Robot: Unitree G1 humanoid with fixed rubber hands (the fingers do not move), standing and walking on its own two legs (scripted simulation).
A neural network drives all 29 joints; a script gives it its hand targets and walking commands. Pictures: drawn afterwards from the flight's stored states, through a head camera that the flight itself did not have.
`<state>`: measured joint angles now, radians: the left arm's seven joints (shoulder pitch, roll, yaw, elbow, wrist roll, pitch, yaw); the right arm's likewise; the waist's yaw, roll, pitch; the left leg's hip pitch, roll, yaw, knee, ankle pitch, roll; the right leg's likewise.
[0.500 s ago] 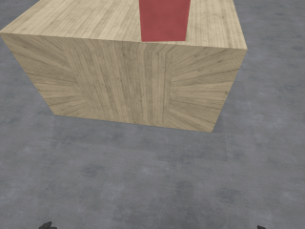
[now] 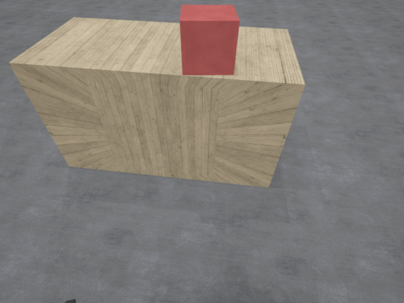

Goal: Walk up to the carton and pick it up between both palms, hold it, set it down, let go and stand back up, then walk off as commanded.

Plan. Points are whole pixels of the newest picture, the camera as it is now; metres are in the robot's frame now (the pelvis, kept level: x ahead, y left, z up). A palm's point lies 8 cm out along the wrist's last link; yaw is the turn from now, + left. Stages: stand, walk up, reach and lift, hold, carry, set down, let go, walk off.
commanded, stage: stand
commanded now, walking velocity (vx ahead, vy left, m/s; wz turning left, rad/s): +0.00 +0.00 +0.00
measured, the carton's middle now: (207, 40) +1.11 +0.00 +0.05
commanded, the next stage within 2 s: none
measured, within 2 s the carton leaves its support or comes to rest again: neither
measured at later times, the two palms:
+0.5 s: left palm out of the picture +0.06 +0.29 -0.11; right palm out of the picture +0.05 -0.31 -0.12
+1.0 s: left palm out of the picture +0.10 +0.29 -0.11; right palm out of the picture +0.08 -0.30 -0.11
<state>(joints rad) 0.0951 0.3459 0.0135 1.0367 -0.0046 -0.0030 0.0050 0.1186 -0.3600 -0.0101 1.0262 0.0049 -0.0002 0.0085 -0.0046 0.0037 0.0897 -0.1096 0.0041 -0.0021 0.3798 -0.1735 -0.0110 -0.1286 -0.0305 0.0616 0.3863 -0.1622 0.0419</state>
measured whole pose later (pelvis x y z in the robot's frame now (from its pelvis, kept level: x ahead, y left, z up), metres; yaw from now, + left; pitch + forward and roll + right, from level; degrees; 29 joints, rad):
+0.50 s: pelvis -0.01 -0.01 +0.00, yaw +0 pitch -4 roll +0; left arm 0.12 0.33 0.03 1.10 0.00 -0.01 0.00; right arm 0.15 -0.37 -0.02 1.08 0.00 -0.01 0.01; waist 0.00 0.02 0.08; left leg -0.15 0.02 -0.01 0.36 -0.15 -0.02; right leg -0.17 -0.01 0.05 0.36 -0.13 0.03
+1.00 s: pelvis +0.02 +0.00 +0.00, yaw -1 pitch -3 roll +0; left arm 0.11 0.33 0.02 1.09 0.00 -0.02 0.01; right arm 0.13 -0.35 -0.01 1.09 0.01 -0.02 -0.01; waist -0.01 0.00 0.07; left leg -0.10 0.02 0.01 0.34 -0.18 -0.02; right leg -0.12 -0.02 0.06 0.33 -0.15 0.04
